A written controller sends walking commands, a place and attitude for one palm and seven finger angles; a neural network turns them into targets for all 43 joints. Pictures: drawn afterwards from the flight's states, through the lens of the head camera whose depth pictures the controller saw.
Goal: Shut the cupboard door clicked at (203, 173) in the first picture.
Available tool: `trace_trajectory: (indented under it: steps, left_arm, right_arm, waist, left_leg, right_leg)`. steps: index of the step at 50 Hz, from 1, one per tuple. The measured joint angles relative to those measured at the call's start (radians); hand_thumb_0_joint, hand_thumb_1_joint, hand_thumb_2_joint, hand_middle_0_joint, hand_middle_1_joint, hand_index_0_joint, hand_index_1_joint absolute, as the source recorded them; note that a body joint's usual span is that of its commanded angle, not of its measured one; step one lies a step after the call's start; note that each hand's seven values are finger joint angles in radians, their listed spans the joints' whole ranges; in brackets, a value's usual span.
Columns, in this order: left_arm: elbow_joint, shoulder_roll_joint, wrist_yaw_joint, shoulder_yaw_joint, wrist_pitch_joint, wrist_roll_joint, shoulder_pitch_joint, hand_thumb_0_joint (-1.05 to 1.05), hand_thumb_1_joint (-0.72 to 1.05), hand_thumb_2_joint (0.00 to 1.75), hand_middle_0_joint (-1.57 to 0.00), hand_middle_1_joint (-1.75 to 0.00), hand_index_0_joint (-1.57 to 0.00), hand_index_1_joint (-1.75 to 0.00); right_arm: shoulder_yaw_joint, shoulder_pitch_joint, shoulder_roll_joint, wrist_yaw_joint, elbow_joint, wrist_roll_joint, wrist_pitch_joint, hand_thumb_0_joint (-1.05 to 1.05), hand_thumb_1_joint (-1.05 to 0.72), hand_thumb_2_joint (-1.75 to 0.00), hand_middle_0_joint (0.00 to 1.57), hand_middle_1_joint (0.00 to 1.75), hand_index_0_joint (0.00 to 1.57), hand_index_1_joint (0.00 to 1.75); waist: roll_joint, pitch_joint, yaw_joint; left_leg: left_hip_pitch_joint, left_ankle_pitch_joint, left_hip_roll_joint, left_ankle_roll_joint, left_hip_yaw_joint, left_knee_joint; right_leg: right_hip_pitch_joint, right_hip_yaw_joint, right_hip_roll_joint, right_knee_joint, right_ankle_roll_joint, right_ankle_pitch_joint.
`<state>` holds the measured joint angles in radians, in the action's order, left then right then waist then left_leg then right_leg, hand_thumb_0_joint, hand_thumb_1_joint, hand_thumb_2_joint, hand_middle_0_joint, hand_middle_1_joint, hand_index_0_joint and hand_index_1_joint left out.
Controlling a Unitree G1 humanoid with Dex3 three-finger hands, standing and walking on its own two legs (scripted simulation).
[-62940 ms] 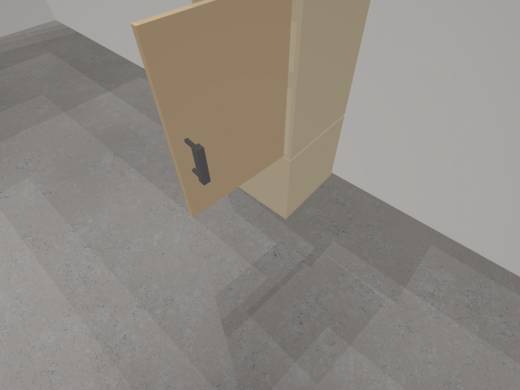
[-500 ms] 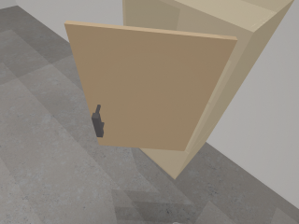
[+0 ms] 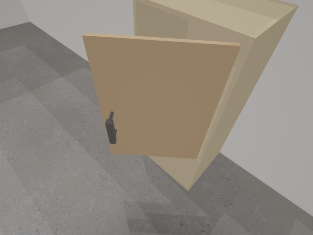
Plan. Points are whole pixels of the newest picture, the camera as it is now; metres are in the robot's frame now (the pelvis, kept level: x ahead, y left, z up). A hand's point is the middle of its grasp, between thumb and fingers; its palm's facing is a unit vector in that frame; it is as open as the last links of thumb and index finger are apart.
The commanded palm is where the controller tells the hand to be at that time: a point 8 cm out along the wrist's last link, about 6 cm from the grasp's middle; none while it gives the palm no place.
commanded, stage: come to a stop and stand still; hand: left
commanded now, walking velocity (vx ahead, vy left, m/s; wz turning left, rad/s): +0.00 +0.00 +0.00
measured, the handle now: (112, 127) +0.50 +0.20 -0.11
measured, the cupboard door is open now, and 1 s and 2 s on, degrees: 40 40 40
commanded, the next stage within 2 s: look again from close up in 0.22 s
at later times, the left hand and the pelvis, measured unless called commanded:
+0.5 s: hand out of the picture -0.01 +0.18 -0.18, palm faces +0.01 -0.98 -0.19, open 7.4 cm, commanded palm none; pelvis +0.00 +0.02 -0.01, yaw +0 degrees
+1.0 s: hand out of the picture +0.14 +0.21 -0.12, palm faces +0.20 -0.96 -0.19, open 7.4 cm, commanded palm +0.12 +0.25 -0.08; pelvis +0.02 +0.01 -0.01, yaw +1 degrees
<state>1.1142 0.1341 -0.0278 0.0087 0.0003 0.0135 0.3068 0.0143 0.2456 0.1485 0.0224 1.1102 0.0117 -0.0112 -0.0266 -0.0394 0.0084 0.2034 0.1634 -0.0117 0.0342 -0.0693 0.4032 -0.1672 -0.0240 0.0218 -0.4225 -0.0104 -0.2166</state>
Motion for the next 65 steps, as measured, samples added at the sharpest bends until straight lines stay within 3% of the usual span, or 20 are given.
trace_trajectory:
  steps: [16, 23, 27, 46, 47, 48, 51, 54, 57, 60, 62, 65]
  left_arm:
    - [0.007, -0.007, -0.005, -0.01, -0.008, 0.0, 0.014, 0.0, 0.91, 0.9, -0.2, -0.3, -0.2, -0.3]
    - [-0.01, -0.013, -0.014, 0.006, -0.021, 0.005, 0.031, 0.0, 0.91, 0.9, -0.2, -0.3, -0.2, -0.3]
    - [-0.026, -0.002, -0.016, 0.002, -0.021, 0.005, 0.028, 0.01, 0.91, 0.9, -0.2, -0.3, -0.2, -0.3]
    - [-0.063, 0.043, -0.016, 0.004, -0.023, 0.004, -0.036, 0.0, 0.91, 0.9, -0.2, -0.3, -0.2, -0.3]
    - [-0.229, 0.041, -0.004, -0.052, 0.045, -0.017, 0.006, 0.01, 0.91, 0.9, -0.2, -0.3, -0.2, -0.3]
    - [-0.426, 0.052, -0.013, -0.064, 0.062, -0.051, 0.059, 0.01, 0.91, 0.9, -0.2, -0.3, -0.2, -0.3]
    - [-0.815, 0.078, -0.054, -0.062, -0.022, -0.131, 0.135, 0.02, 0.91, 0.9, -0.21, -0.31, -0.21, -0.31]
    - [-0.931, 0.053, -0.027, -0.088, -0.153, -0.164, 0.069, 0.02, 0.91, 0.9, -0.23, -0.33, -0.23, -0.34]
    - [-0.921, 0.038, 0.09, -0.137, -0.36, -0.213, 0.021, 0.01, 0.91, 0.9, -0.27, -0.37, -0.26, -0.37]
    - [-0.882, 0.05, 0.266, -0.164, -0.558, -0.258, 0.022, 0.0, 0.91, 0.9, -0.31, -0.42, -0.31, -0.42]
    - [-0.843, 0.06, 0.363, -0.178, -0.618, -0.273, 0.041, 0.0, 0.91, 0.9, -0.34, -0.45, -0.34, -0.46]
    - [-0.829, 0.072, 0.42, -0.2, -0.6, -0.296, 0.095, 0.01, 0.91, 0.9, -0.4, -0.51, -0.4, -0.51]
  right_arm:
    - [-0.004, 0.093, -0.057, 0.002, 0.038, 0.003, 0.005, 0.0, -0.91, -0.89, 0.2, 0.3, 0.2, 0.3]
    - [-0.006, 0.085, -0.02, -0.012, -0.039, 0.009, 0.007, 0.01, -0.91, -0.89, 0.2, 0.3, 0.2, 0.3]
    - [-0.007, 0.077, -0.002, -0.005, -0.053, 0.012, 0.012, 0.02, -0.93, -0.89, 0.2, 0.3, 0.2, 0.3]
    - [-0.016, -0.012, 0.042, -0.007, -0.059, -0.002, 0.033, 0.01, -0.91, -0.89, 0.2, 0.3, 0.2, 0.3]
    - [-0.019, -0.003, 0.04, 0.003, -0.098, -0.007, 0.05, 0.01, -0.91, -0.89, 0.2, 0.3, 0.2, 0.3]
    - [-0.026, 0.02, 0.038, 0.023, -0.146, -0.024, 0.098, 0.01, -0.91, -0.89, 0.2, 0.3, 0.2, 0.3]
    - [-0.022, 0.076, 0.047, 0.037, -0.228, -0.042, 0.228, 0.01, -0.91, -0.89, 0.2, 0.3, 0.2, 0.3]
    - [-0.001, 0.064, 0.078, 0.014, -0.313, -0.037, 0.281, 0.01, -0.91, -0.89, 0.2, 0.3, 0.2, 0.3]
    - [0.018, 0.001, 0.081, -0.011, -0.39, -0.024, 0.293, 0.01, -0.91, -0.89, 0.2, 0.3, 0.2, 0.3]
    - [0.035, -0.048, 0.072, -0.031, -0.467, -0.017, 0.3, 0.01, -0.91, -0.89, 0.2, 0.3, 0.2, 0.3]
    - [0.043, -0.068, 0.08, -0.035, -0.516, -0.02, 0.301, 0.01, -0.91, -0.89, 0.2, 0.3, 0.2, 0.3]
    - [0.054, -0.085, 0.107, -0.026, -0.57, -0.022, 0.3, 0.01, -0.91, -0.89, 0.2, 0.3, 0.2, 0.3]
  waist:
    - [-0.001, 0.001, -0.014]
    - [0.055, 0.012, -0.033]
    - [0.062, 0.035, -0.028]
    - [0.02, 0.013, -0.011]
    - [0.013, -0.005, -0.019]
    - [0.001, -0.013, -0.018]
    - [-0.013, 0.034, -0.013]
    - [0.028, 0.093, -0.04]
    - [0.035, 0.142, -0.052]
    - [-0.008, 0.162, -0.038]
    - [-0.032, 0.165, -0.024]
    - [-0.039, 0.169, 0.002]
  left_leg:
    - [0.037, -0.011, -0.004, 0.006, 0.003, 0.002]
    - [0.102, 0.07, 0.0, 0.02, 0.005, 0.147]
    - [0.087, 0.085, -0.014, 0.03, -0.004, 0.148]
    - [0.021, 0.078, -0.011, 0.022, -0.016, 0.08]
    - [0.03, 0.086, -0.009, 0.02, -0.01, 0.102]
    - [0.045, 0.096, -0.011, 0.017, -0.005, 0.128]
    - [0.077, 0.114, -0.026, 0.007, 0.004, 0.165]
    - [0.173, 0.141, -0.024, 0.005, 0.032, 0.253]
    - [0.33, 0.177, -0.006, -0.005, 0.029, 0.376]
    - [0.498, 0.225, 0.013, -0.017, 0.025, 0.527]
    - [0.603, 0.259, 0.023, -0.03, 0.034, 0.63]
    - [0.741, 0.309, 0.034, -0.04, 0.061, 0.774]
  right_leg:
    - [-0.034, -0.003, 0.004, 0.0, -0.003, 0.012]
    - [-0.077, -0.006, 0.004, -0.1, -0.006, -0.049]
    - [-0.072, 0.004, 0.019, -0.121, -0.014, -0.07]
    - [-0.013, 0.017, 0.014, -0.054, -0.02, -0.061]
    - [-0.019, 0.01, 0.013, -0.075, -0.017, -0.067]
    - [-0.044, 0.003, 0.017, -0.124, -0.008, -0.082]
    - [-0.089, -0.007, 0.034, -0.206, 0.014, -0.126]
    - [-0.15, -0.027, 0.031, -0.246, -0.001, -0.162]
    - [-0.312, -0.023, 0.019, -0.373, 0.005, -0.192]
    - [-0.49, -0.017, 0.006, -0.54, 0.023, -0.249]
    - [-0.593, -0.025, -0.001, -0.645, 0.037, -0.288]
    - [-0.716, -0.05, -0.009, -0.776, 0.055, -0.333]
